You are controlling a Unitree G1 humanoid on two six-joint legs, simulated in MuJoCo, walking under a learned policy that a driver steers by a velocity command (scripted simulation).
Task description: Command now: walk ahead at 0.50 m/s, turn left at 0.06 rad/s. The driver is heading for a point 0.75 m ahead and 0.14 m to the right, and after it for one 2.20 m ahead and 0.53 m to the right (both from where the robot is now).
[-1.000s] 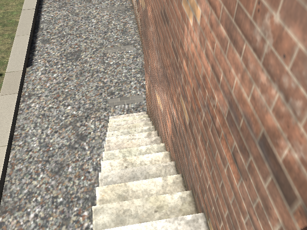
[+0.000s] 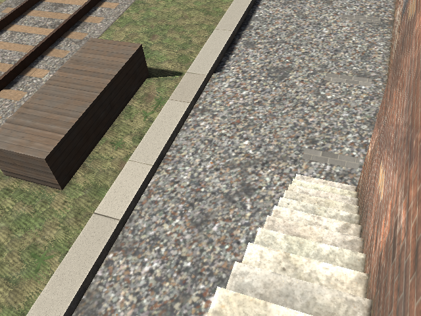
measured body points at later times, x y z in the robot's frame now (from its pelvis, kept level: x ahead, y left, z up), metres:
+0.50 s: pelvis +0.25 -0.03 -0.16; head +0.22 -0.03 +0.29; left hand +0.32 +0.21 -0.30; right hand +0.17 -0.29 -0.30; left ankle +0.16 +0.09 -0.86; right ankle +0.38 -0.20 -0.85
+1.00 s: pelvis +0.45 -0.12 -0.36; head +0.44 -0.17 +0.08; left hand +0.33 +0.10 -0.49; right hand +0.53 -0.34 -0.53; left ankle +0.58 +0.06 -1.01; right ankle +0.36 -0.18 -1.05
